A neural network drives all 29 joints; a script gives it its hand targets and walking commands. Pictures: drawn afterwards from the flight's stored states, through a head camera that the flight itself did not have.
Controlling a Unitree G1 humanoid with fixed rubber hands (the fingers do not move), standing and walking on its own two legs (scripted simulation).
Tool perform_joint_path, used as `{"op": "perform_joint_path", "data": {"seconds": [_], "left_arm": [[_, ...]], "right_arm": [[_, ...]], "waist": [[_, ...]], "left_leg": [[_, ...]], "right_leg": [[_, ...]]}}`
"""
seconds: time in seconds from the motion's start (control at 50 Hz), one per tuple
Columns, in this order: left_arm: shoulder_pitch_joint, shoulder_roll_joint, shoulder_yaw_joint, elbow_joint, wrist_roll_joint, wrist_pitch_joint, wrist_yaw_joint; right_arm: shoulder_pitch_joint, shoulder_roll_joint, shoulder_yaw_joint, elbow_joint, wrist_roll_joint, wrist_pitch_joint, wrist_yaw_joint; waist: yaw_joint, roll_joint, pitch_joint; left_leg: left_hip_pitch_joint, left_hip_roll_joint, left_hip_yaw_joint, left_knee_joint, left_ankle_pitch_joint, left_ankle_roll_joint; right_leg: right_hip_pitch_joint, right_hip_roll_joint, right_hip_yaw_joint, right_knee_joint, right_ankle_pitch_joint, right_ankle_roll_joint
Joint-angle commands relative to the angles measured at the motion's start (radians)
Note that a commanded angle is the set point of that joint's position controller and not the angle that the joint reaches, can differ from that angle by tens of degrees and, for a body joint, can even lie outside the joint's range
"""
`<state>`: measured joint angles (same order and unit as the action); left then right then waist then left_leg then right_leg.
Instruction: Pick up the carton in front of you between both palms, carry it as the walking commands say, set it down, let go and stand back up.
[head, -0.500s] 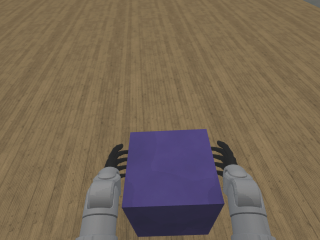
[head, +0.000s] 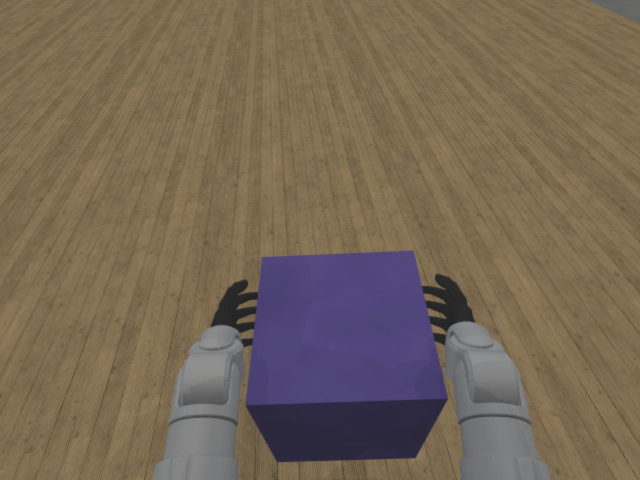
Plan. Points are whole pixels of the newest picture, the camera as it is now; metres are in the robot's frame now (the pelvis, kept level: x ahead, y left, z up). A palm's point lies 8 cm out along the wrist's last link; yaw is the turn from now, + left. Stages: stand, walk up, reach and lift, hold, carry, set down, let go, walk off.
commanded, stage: carry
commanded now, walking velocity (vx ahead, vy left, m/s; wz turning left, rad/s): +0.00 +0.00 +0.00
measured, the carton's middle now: (341, 361) +0.29 +0.00 -0.05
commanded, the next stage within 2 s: hold in 1.52 s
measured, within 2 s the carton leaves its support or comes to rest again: neither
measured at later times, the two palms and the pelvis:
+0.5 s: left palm (222, 345) +0.27 +0.15 +0.04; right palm (460, 339) +0.28 -0.15 +0.05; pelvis -0.02 +0.00 +0.00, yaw +0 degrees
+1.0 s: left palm (236, 347) +0.27 +0.13 +0.04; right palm (474, 344) +0.27 -0.17 +0.04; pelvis -0.02 -0.01 +0.00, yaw +0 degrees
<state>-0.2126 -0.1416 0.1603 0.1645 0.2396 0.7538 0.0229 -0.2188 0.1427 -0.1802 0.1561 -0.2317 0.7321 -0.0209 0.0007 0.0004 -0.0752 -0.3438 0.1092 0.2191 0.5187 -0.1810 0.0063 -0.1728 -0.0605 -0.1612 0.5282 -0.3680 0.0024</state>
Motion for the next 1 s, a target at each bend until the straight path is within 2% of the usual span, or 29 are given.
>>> {"op": "perform_joint_path", "data": {"seconds": [0.0,0.02,0.06,0.1,0.12,0.14,0.16,0.18,0.2,0.22,0.28,0.34,0.38,0.4,0.44,0.5,0.54,0.56,0.6,0.64,0.66,0.7,0.72,0.74,0.78,0.84,0.88,0.94,0.98], "left_arm": [[-0.469,-0.871,-0.559,-0.108,-0.257,-0.051,-0.218],[-0.456,-0.828,-0.504,-0.084,-0.226,-0.049,-0.212],[-0.46,-0.859,-0.519,-0.083,-0.236,-0.046,-0.211],[-0.477,-0.861,-0.532,-0.061,-0.247,-0.043,-0.221],[-0.484,-0.838,-0.54,-0.107,-0.243,-0.05,-0.214],[-0.468,-0.853,-0.51,-0.067,-0.239,-0.044,-0.221],[-0.481,-0.864,-0.541,-0.09,-0.237,-0.046,-0.218],[-0.452,-0.83,-0.512,-0.071,-0.219,-0.044,-0.212],[-0.513,-0.857,-0.541,-0.101,-0.245,-0.051,-0.215],[-0.478,-0.855,-0.521,-0.081,-0.241,-0.042,-0.217],[-0.515,-0.864,-0.532,-0.097,-0.231,-0.045,-0.212],[-0.483,-0.884,-0.557,-0.083,-0.248,-0.039,-0.219],[-0.483,-0.86,-0.514,-0.094,-0.231,-0.054,-0.224],[-0.465,-0.861,-0.51,-0.079,-0.232,-0.05,-0.218],[-0.476,-0.858,-0.511,-0.082,-0.228,-0.054,-0.221],[-0.448,-0.897,-0.56,-0.079,-0.252,-0.044,-0.22],[-0.496,-0.882,-0.536,-0.088,-0.255,-0.055,-0.231],[-0.509,-0.867,-0.552,-0.103,-0.252,-0.049,-0.231],[-0.485,-0.858,-0.548,-0.125,-0.244,-0.057,-0.222],[-0.448,-0.88,-0.53,-0.066,-0.236,-0.043,-0.217],[-0.47,-0.867,-0.537,-0.11,-0.254,-0.048,-0.222],[-0.482,-0.855,-0.555,-0.132,-0.26,-0.049,-0.22],[-0.458,-0.899,-0.567,-0.074,-0.26,-0.046,-0.221],[-0.449,-0.855,-0.545,-0.123,-0.235,-0.053,-0.214],[-0.466,-0.855,-0.524,-0.097,-0.245,-0.056,-0.222],[-0.481,-0.865,-0.55,-0.116,-0.249,-0.052,-0.216],[-0.465,-0.881,-0.541,-0.087,-0.255,-0.05,-0.227],[-0.479,-0.87,-0.539,-0.106,-0.25,-0.051,-0.225],[-0.461,-0.863,-0.521,-0.102,-0.235,-0.044,-0.216]], "right_arm": [[-0.425,0.886,0.545,-0.047,0.239,-0.027,0.223],[-0.432,0.853,0.523,-0.05,0.229,-0.027,0.214],[-0.444,0.857,0.518,-0.048,0.224,-0.027,0.21],[-0.441,0.86,0.538,-0.068,0.217,-0.029,0.211],[-0.404,0.853,0.513,-0.032,0.216,-0.017,0.208],[-0.433,0.871,0.526,-0.02,0.223,-0.016,0.211],[-0.428,0.871,0.502,-0.035,0.227,-0.024,0.213],[-0.44,0.837,0.511,-0.024,0.219,-0.015,0.21],[-0.412,0.86,0.496,-0.016,0.208,-0.018,0.21],[-0.397,0.86,0.506,-0.006,0.219,-0.014,0.214],[-0.434,0.87,0.511,-0.007,0.225,-0.021,0.223],[-0.451,0.887,0.534,-0.049,0.243,-0.024,0.224],[-0.438,0.881,0.546,-0.025,0.223,-0.021,0.227],[-0.462,0.883,0.548,-0.062,0.236,-0.028,0.225],[-0.454,0.88,0.535,-0.053,0.221,-0.029,0.219],[-0.424,0.89,0.549,-0.047,0.247,-0.022,0.226],[-0.403,0.89,0.51,-0.012,0.195,-0.016,0.22],[-0.393,0.896,0.499,-0.015,0.196,-0.025,0.218],[-0.383,0.884,0.507,-0.014,0.209,-0.022,0.221],[-0.435,0.875,0.526,-0.072,0.217,-0.026,0.213],[-0.415,0.884,0.554,-0.062,0.218,-0.013,0.213],[-0.375,0.876,0.517,-0.049,0.217,-0.02,0.218],[-0.461,0.884,0.551,-0.084,0.252,-0.031,0.215],[-0.437,0.88,0.563,-0.075,0.238,-0.029,0.211],[-0.391,0.873,0.508,-0.01,0.211,-0.014,0.208],[-0.388,0.878,0.544,0.002,0.224,-0.006,0.211],[-0.408,0.878,0.533,-0.039,0.22,-0.018,0.218],[-0.436,0.861,0.542,-0.078,0.224,-0.027,0.216],[-0.441,0.877,0.561,-0.1,0.234,-0.023,0.212]], "waist": [[0.001,-0.01,-0.278],[-0.001,-0.028,-0.23],[0.002,-0.028,-0.235],[-0.002,0.01,-0.264],[-0.002,-0.013,-0.237],[0.0,-0.029,-0.226],[-0.001,0.058,-0.257],[0.003,-0.028,-0.235],[-0.006,0.035,-0.216],[0.003,0.055,-0.236],[0.001,-0.009,-0.242],[-0.004,0.041,-0.225],[-0.008,-0.039,-0.23],[-0.004,-0.031,-0.214],[-0.003,0.06,-0.261],[0.003,-0.021,-0.291],[0.0,-0.037,-0.211],[0.002,0.045,-0.225],[0.005,-0.012,-0.246],[-0.004,0.006,-0.231],[-0.003,-0.045,-0.262],[-0.002,0.046,-0.28],[-0.006,0.037,-0.272],[0.001,0.014,-0.254],[-0.003,-0.026,-0.261],[-0.001,0.016,-0.277],[0.01,-0.033,-0.272],[0.002,-0.003,-0.309],[0.002,-0.038,-0.294]], "left_leg": [[0.207,0.087,-0.103,-0.063,0.206,0.006],[0.186,0.085,-0.104,-0.046,0.179,0.003],[0.19,0.062,-0.084,-0.051,0.273,0.002],[0.211,0.071,-0.089,-0.042,0.176,-0.007],[0.197,0.07,-0.071,-0.034,0.23,-0.006],[0.177,0.076,-0.08,-0.058,0.177,-0.004],[0.205,0.074,-0.076,-0.039,0.167,-0.007],[0.206,0.083,-0.084,-0.057,0.192,-0.005],[0.164,0.088,-0.091,-0.079,0.179,0.003],[0.2,0.086,-0.098,-0.051,0.207,0.009],[0.157,0.089,-0.116,-0.06,0.228,0.001],[0.163,0.07,-0.111,-0.097,0.076,0.006],[0.175,0.095,-0.144,-0.093,0.078,0.001],[0.152,0.081,-0.117,-0.094,0.135,-0.004],[0.188,0.084,-0.109,-0.071,0.137,0.0],[0.223,0.095,-0.135,-0.085,0.179,0.007],[0.18,0.098,-0.123,-0.097,0.183,0.006],[0.198,0.103,-0.123,-0.073,0.167,0.014],[0.175,0.102,-0.132,-0.086,0.156,0.002],[0.187,0.087,-0.102,-0.059,0.175,-0.006],[0.194,0.102,-0.124,-0.071,0.184,-0.003],[0.206,0.088,-0.101,-0.05,0.221,0.002],[0.198,0.08,-0.094,-0.054,0.19,0.001],[0.182,0.09,-0.108,-0.051,0.185,0.0],[0.169,0.095,-0.107,-0.051,0.24,0.005],[0.187,0.082,-0.092,-0.033,0.298,-0.004],[0.165,0.081,-0.069,-0.037,0.284,-0.008],[0.17,0.082,-0.081,-0.031,0.231,0.001],[0.198,0.087,-0.1,-0.04,0.241,-0.001]], "right_leg": [[-0.036,-0.093,0.068,-0.104,0.2,-0.008],[-0.047,-0.091,0.081,-0.124,0.207,-0.013],[-0.059,-0.084,0.056,-0.079,0.252,-0.006],[-0.048,-0.1,0.084,-0.122,0.252,-0.008],[-0.043,-0.101,0.084,-0.112,0.313,-0.012],[-0.035,-0.097,0.061,-0.119,0.238,-0.013],[-0.047,-0.109,0.093,-0.131,0.2,-0.01],[-0.073,-0.086,0.071,-0.101,0.208,-0.01],[-0.058,-0.09,0.06,-0.111,0.142,-0.01],[-0.074,-0.095,0.086,-0.125,0.194,-0.015],[-0.038,-0.087,0.075,-0.086,0.197,-0.01],[-0.078,-0.096,0.089,-0.13,0.102,-0.013],[-0.082,-0.092,0.08,-0.132,0.144,-0.013],[-0.07,-0.095,0.097,-0.135,0.167,-0.02],[-0.054,-0.108,0.104,-0.123,0.202,-0.023],[-0.081,-0.089,0.091,-0.099,0.147,-0.031],[-0.114,-0.109,0.098,-0.116,0.166,-0.027],[-0.09,-0.111,0.089,-0.127,0.163,-0.02],[-0.049,-0.104,0.101,-0.117,0.22,-0.025],[-0.082,-0.09,0.084,-0.127,0.216,-0.021],[-0.06,-0.098,0.079,-0.096,0.243,-0.019],[-0.048,-0.102,0.089,-0.104,0.247,-0.016],[-0.065,-0.098,0.087,-0.096,0.254,-0.013],[-0.047,-0.098,0.091,-0.111,0.23,-0.02],[-0.051,-0.092,0.081,-0.097,0.334,-0.019],[-0.065,-0.088,0.076,-0.053,0.306,-0.02],[-0.052,-0.098,0.08,-0.055,0.347,-0.017],[-0.009,-0.116,0.093,-0.081,0.379,-0.037],[-0.043,-0.109,0.092,-0.065,0.301,-0.038]]}}
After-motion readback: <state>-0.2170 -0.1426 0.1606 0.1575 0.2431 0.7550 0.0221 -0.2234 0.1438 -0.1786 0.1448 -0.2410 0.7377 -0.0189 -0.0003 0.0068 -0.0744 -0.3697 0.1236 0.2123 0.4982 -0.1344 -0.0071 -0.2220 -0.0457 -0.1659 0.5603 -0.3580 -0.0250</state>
